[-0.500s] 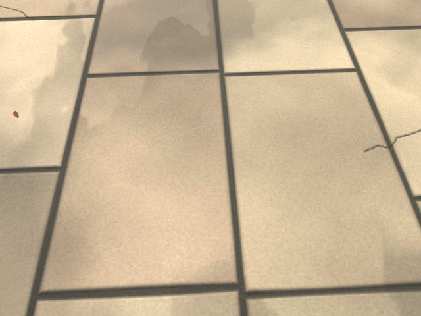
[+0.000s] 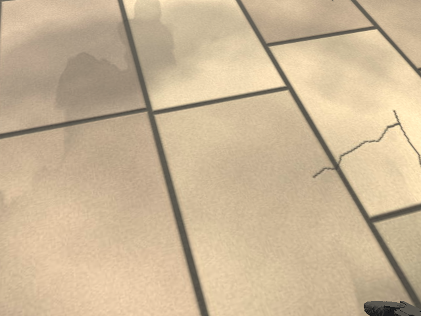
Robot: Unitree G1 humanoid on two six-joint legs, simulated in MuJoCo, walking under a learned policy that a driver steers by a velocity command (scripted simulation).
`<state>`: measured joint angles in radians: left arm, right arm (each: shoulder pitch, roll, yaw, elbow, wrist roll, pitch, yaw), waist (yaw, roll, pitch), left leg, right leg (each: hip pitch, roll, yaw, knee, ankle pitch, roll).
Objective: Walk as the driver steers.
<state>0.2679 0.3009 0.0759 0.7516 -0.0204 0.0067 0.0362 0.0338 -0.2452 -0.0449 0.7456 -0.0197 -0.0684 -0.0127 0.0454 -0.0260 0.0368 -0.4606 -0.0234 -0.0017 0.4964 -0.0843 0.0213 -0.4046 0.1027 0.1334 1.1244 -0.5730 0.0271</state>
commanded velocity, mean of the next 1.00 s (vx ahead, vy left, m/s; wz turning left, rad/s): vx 0.03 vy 0.00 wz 0.10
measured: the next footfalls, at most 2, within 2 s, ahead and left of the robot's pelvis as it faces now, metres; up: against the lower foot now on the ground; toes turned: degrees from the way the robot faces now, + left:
right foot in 0.32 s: +0.06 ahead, -0.14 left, +0.00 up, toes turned -6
left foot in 0.70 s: +0.05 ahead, +0.09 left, +0.00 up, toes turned +4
